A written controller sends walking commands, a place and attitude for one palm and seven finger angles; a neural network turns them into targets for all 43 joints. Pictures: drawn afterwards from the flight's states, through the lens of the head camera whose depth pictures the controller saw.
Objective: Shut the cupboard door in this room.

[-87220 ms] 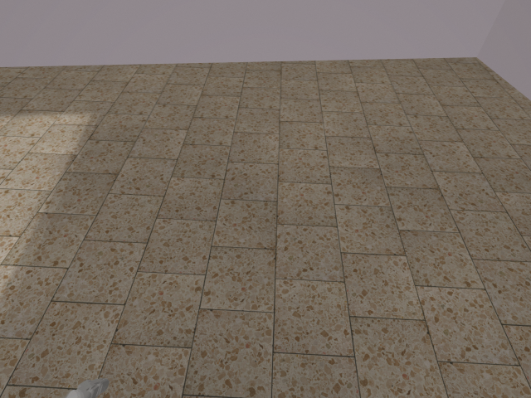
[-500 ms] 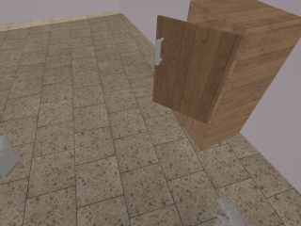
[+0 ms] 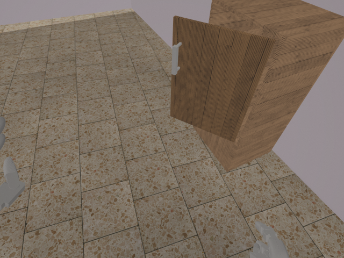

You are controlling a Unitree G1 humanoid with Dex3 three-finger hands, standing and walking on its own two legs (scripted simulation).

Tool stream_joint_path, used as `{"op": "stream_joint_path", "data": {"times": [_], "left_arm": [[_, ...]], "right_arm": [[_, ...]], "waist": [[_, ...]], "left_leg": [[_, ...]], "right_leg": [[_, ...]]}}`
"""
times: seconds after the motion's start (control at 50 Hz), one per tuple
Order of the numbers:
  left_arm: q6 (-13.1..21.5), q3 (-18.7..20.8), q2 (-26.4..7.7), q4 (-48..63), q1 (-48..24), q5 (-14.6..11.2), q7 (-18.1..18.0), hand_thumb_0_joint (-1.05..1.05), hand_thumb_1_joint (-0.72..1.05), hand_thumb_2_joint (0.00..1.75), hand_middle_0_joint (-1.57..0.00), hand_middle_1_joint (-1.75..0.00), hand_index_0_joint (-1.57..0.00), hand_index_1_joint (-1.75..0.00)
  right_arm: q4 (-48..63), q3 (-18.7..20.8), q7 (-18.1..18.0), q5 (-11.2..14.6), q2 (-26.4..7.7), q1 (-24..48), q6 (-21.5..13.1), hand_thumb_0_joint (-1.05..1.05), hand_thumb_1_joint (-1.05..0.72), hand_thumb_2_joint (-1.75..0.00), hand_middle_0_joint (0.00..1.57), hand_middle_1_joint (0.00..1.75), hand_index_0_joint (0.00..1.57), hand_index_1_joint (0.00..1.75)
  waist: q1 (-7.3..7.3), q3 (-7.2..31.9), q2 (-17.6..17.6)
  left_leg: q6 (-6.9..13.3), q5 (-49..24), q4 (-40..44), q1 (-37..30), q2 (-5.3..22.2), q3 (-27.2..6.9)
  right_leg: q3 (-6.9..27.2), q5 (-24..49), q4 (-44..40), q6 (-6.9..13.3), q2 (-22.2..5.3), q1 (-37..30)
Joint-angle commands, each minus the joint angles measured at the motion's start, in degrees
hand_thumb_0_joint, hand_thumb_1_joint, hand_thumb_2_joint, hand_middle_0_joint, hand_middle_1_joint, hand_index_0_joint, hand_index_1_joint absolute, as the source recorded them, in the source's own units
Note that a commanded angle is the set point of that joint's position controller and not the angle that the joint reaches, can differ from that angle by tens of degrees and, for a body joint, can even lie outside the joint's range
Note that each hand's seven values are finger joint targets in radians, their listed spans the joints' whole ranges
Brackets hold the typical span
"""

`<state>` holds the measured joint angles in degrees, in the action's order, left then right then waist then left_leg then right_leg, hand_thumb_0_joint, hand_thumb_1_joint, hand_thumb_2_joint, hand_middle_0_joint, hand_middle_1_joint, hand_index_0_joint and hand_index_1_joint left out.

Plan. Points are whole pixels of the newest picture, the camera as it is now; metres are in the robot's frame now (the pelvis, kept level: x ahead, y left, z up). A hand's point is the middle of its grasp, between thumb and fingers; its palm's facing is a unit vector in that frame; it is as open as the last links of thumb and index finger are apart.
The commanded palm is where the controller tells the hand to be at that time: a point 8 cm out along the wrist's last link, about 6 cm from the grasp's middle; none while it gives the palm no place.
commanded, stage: stop stepping back and stand still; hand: left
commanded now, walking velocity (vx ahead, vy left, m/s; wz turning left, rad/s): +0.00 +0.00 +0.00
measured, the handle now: (177, 58) +0.95 +0.03 -0.03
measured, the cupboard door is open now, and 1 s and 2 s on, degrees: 35 35 35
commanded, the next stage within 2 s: let the arm hang, fingers relaxed in 0.10 s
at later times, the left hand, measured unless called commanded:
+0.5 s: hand out of the picture +0.06 +0.18 -0.16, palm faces -0.02 -0.99 -0.17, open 7.3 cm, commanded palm none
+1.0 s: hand out of the picture -0.04 +0.20 -0.17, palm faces +0.02 -0.97 -0.24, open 7.3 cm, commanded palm none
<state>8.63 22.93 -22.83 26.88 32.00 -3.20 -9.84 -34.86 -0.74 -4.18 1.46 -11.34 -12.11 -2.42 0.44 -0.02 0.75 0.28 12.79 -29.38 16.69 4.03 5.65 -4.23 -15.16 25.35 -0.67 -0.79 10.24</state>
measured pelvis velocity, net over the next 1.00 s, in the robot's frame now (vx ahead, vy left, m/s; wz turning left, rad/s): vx -0.02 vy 0.01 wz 0.00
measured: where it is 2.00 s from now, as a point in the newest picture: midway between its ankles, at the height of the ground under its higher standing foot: outside the picture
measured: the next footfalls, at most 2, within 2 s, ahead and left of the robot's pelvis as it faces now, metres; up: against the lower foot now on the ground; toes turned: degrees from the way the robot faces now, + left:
none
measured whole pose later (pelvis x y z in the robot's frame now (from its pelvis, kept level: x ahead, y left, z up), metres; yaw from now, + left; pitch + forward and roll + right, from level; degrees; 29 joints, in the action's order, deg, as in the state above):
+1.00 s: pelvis -0.02 +0.01 +0.00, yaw +0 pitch -2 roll +0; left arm -1.0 0.7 -10.7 -64.8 18.0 0.8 -1.3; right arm -63.1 0.7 -0.9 -0.7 -9.6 -16.6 1.4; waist 0.6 -1.9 1.4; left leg 1.4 9.0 -24.8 13.8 2.1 6.6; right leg -3.6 -13.4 24.9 -1.0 -2.5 9.4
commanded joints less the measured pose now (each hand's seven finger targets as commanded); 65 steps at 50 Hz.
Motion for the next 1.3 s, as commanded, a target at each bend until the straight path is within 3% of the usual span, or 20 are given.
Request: {"op": "stream_joint_path", "data": {"times": [0.0, 0.06, 0.08, 0.14, 0.16, 0.18, 0.2, 0.22, 0.24, 0.28, 0.34, 0.4, 0.46, 0.54, 0.6, 0.7, 0.84, 0.92, 1.14, 1.28], "left_arm": [[3.4, 6.4, -9.8, 10.9, -1.9, 0.2, -1.0, 0.0, 0.9, 0.9, -0.2, -0.3, -0.2, -0.3], [3.3, 7.5, -11.5, 12.3, -2.8, 0.3, -1.1, 0.0, 0.9, 0.9, -0.2, -0.3, -0.2, -0.3], [3.3, 6.3, -10.1, 12.1, -2.6, 0.3, -1.0, 0.0, 0.9, 0.9, -0.2, -0.3, -0.2, -0.3], [3.4, 6.6, -10.4, 12.7, -2.9, 0.3, -1.2, 0.0, 0.9, 0.9, -0.2, -0.3, -0.2, -0.3], [3.4, 7.7, -11.6, 13.2, -3.2, 0.4, -1.2, 0.0, 0.9, 0.9, -0.2, -0.3, -0.2, -0.3], [-4.4, -18.3, -0.7, -30.7, -5.7, 3.6, 7.2, 0.0, 0.9, 0.9, -0.2, -0.3, -0.2, -0.3], [-8.6, -17.2, -0.4, -32.7, -7.1, 3.5, 8.7, 0.0, 0.9, 0.9, -0.2, -0.3, -0.2, -0.3], [-9.7, -17.4, 0.5, -32.5, -7.6, 3.4, 9.2, 0.0, 0.9, 0.9, -0.2, -0.3, -0.2, -0.3], [-9.3, -17.8, 1.2, -35.0, -9.0, 3.5, 9.6, 0.0, 0.9, 0.9, -0.2, -0.3, -0.2, -0.3], [-8.7, -18.5, 0.2, -41.0, -11.7, 4.1, 10.0, 0.0, 0.9, 0.9, -0.2, -0.3, -0.2, -0.3], [-8.3, -19.4, -0.7, -51.2, -14.3, 4.4, 9.8, 0.0, 0.9, 0.9, -0.2, -0.3, -0.2, -0.3], [-9.1, -20.9, 1.1, -60.4, -14.9, 4.1, 9.0, 0.0, 0.9, 0.9, -0.2, -0.3, -0.2, -0.3], [-9.3, -21.3, 1.2, -68.2, -14.7, 4.2, 8.7, 0.0, 0.9, 0.9, -0.2, -0.3, -0.2, -0.3], [-9.2, -20.5, 3.9, -75.8, -12.8, 4.3, 8.7, 0.0, 0.9, 0.9, -0.2, -0.3, -0.2, -0.3], [-8.9, -20.8, 3.6, -79.9, -12.4, 4.2, 8.9, 0.0, 0.9, 0.9, -0.2, -0.3, -0.2, -0.3], [-8.5, -21.2, 4.0, -85.1, -12.5, 4.1, 8.8, 0.0, 0.9, 0.9, -0.2, -0.3, -0.2, -0.3], [-8.5, -21.4, 5.1, -89.3, -11.5, 4.1, 8.5, 0.0, 0.9, 0.9, -0.2, -0.3, -0.2, -0.3], [-8.6, -21.4, 5.7, -90.1, -11.5, 4.1, 8.4, 0.0, 0.9, 0.9, -0.2, -0.3, -0.2, -0.3], [-8.4, -21.4, 7.0, -90.6, -11.9, 4.1, 8.1, 0.0, 0.9, 0.9, -0.2, -0.3, -0.2, -0.3], [-8.2, -21.3, 7.2, -90.8, -12.1, 4.0, 8.1, 0.0, 0.9, 0.9, -0.2, -0.3, -0.2, -0.3]], "right_arm": [[8.5, 2.2, -0.7, -0.1, -6.5, 4.5, -2.8, 0.0, -0.9, -0.9, 0.2, 0.3, 0.2, 0.3], [8.6, 2.3, -0.8, -0.2, -6.6, 4.9, -2.8, 0.0, -0.9, -0.9, 0.2, 0.3, 0.2, 0.3], [8.4, 2.1, -0.8, -0.1, -6.1, 4.8, -2.7, 0.0, -0.9, -0.9, 0.2, 0.3, 0.2, 0.3], [8.6, 2.1, -0.8, -0.2, -6.3, 4.7, -2.5, 0.0, -0.9, -0.9, 0.2, 0.3, 0.2, 0.3], [8.7, 2.2, -0.9, -0.3, -6.6, 4.8, -2.7, 0.0, -0.9, -0.9, 0.2, 0.3, 0.2, 0.3], [-1.2, 3.9, 4.7, -0.1, -17.0, 9.4, -6.5, 0.0, -0.9, -0.9, 0.2, 0.3, 0.2, 0.3], [-2.1, 4.7, 4.9, -0.5, -15.8, 5.2, -3.7, 0.0, -0.9, -0.9, 0.2, 0.3, 0.2, 0.3], [-1.7, 4.1, 4.7, -0.7, -14.7, 4.3, -2.7, 0.0, -0.9, -0.9, 0.2, 0.3, 0.2, 0.3], [-2.3, 3.5, 4.7, -1.1, -14.0, 4.1, -2.1, 0.0, -0.9, -0.9, 0.2, 0.3, 0.2, 0.3], [-3.0, 2.9, 4.7, -1.8, -14.5, 4.1, -1.0, 0.0, -0.9, -0.9, 0.2, 0.3, 0.2, 0.3], [-4.9, 2.5, 4.5, -2.4, -14.1, 3.4, 0.2, 0.0, -0.9, -0.9, 0.2, 0.3, 0.2, 0.3], [-8.0, 1.7, 4.4, -2.8, -11.6, 1.9, 1.7, 0.0, -0.9, -0.9, 0.2, 0.3, 0.2, 0.3], [-11.3, 1.4, 4.3, -2.8, -10.8, 1.7, 2.5, 0.0, -0.9, -0.9, 0.2, 0.3, 0.2, 0.3], [-15.5, 2.1, 3.7, -2.9, -7.8, -0.2, 3.3, 0.0, -0.9, -0.9, 0.2, 0.3, 0.2, 0.3], [-18.0, 2.5, 3.4, -2.6, -7.7, -2.1, 3.3, 0.0, -0.9, -0.9, 0.2, 0.3, 0.2, 0.3], [-21.8, 3.0, 2.8, -2.3, -7.5, -5.2, 3.1, 0.0, -0.9, -0.9, 0.2, 0.3, 0.2, 0.3], [-25.2, 3.0, 2.6, -2.3, -6.9, -7.1, 2.8, 0.0, -0.9, -0.9, 0.2, 0.3, 0.2, 0.3], [-26.5, 2.9, 2.6, -2.3, -5.7, -7.5, 2.9, 0.0, -0.9, -0.9, 0.2, 0.3, 0.2, 0.3], [-27.9, 2.5, 2.4, -2.3, -3.8, -7.0, 2.3, 0.0, -0.9, -0.9, 0.2, 0.3, 0.2, 0.3], [-27.9, 2.6, 2.2, -2.2, -3.7, -7.0, 2.2, 0.0, -0.9, -0.9, 0.2, 0.3, 0.2, 0.3]], "waist": [[-0.36, 6.4, 1.6], [-0.44, 6.8, 2.3], [-0.28, 6.5, 2.1], [-0.34, 6.4, 3.0], [-0.43, 6.3, 4.0], [0.97, 0.3, 3.4], [0.61, 4.5, 4.2], [0.56, 2.7, 5.4], [-0.1, 3.4, 4.3], [-0.5, 3.4, -2.4], [-0.16, 5.5, -11.3], [-0.08, 5.5, -6.4], [-0.27, 3.0, 1.3], [-0.25, -0.4, 8.6], [-0.17, -1.1, 8.1], [0.27, -3.3, 1.3], [0.1, -5.1, -3.5], [0.15, -6.4, -3.6], [-0.29, -5.6, 1.1], [-0.14, -4.4, 0.2]], "left_leg": [[0.2, -9.5, 4.3, -3.0, 2.1, -3.9], [0.2, -8.7, 4.1, -3.1, 1.7, -3.8], [0.2, -8.7, 4.1, -3.0, 1.8, -3.8], [0.3, -8.4, 4.6, -3.1, 1.9, -3.8], [0.1, -8.1, 4.9, -2.7, 1.8, -4.0], [0.8, -18.6, -2.6, 1.5, 3.2, -4.5], [0.4, -16.8, -1.3, -1.7, 3.6, -3.7], [0.6, -12.3, -0.2, -0.6, 4.2, -4.1], [1.7, -9.9, 0.9, 2.1, 4.6, -5.7], [2.5, -11.3, 1.8, 2.7, 4.5, -7.6], [2.3, -13.9, 0.7, -1.0, 2.8, -7.7], [1.8, -14.2, 2.4, -3.3, 2.2, -7.1], [1.5, -5.6, 5.3, -2.2, 1.8, -7.4], [1.3, 7.8, 8.6, 0.0, 1.1, -7.4], [1.2, 8.2, 9.3, -0.5, 1.6, -7.7], [1.4, 7.1, 10.3, -2.3, 2.3, -7.8], [1.9, 6.5, 11.5, -4.1, 2.6, -7.2], [1.8, 6.4, 11.7, -3.9, 2.4, -6.6], [1.3, 2.4, 12.8, -3.6, 2.5, -6.2], [1.2, -1.6, 11.7, -5.2, 2.5, -5.6]], "right_leg": [[4.3, 15.4, -2.6, 0.6, -2.8, -1.5], [4.7, 15.1, -2.9, 0.7, -3.1, -1.4], [4.6, 15.1, -2.7, 0.8, -3.2, -1.5], [4.4, 14.1, -2.8, 0.6, -2.6, -1.3], [4.1, 13.4, -2.7, 0.7, -2.7, -1.3], [0.7, 19.8, 5.1, 1.5, -6.7, 4.6], [4.4, 14.7, 2.6, 1.8, -6.3, 5.4], [3.2, 7.6, 2.5, 1.3, -5.6, 7.1], [2.3, 4.2, 4.0, 1.3, -4.5, 6.5], [2.0, 4.1, 4.4, 1.7, -3.7, 4.6], [4.2, 9.8, 3.5, 2.7, -5.7, 3.0], [4.7, 7.7, 3.0, 2.3, -5.7, 2.4], [5.2, 0.1, -0.1, 2.1, -5.0, 2.4], [5.3, -4.6, -3.8, 3.1, -4.8, 3.4], [5.5, -3.7, -5.4, 3.3, -4.8, 2.9], [5.7, -4.8, -7.6, 3.5, -5.0, 4.4], [5.6, -5.9, -8.1, 3.0, -4.9, 6.3], [5.7, -6.9, -8.4, 2.9, -5.0, 7.3], [5.0, 0.6, -7.1, 2.4, -4.8, 3.2], [4.9, 2.8, -7.7, 2.4, -5.1, 2.3]]}}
